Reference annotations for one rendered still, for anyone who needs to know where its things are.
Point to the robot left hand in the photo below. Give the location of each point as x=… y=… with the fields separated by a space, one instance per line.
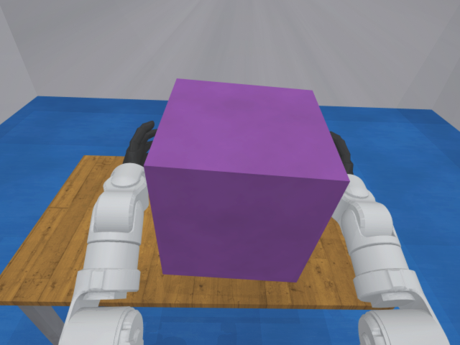
x=138 y=146

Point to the table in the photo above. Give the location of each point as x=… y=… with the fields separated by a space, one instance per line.
x=43 y=271

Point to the carton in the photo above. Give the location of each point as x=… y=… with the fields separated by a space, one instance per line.
x=242 y=180

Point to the robot right hand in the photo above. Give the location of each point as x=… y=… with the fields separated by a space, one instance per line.
x=343 y=153

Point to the left robot upper arm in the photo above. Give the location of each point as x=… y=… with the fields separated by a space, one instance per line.
x=121 y=325

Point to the left robot forearm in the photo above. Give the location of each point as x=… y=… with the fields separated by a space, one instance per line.
x=115 y=234

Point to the right robot forearm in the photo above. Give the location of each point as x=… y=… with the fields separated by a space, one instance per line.
x=382 y=274

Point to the right robot upper arm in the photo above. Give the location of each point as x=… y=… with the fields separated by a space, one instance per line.
x=399 y=327

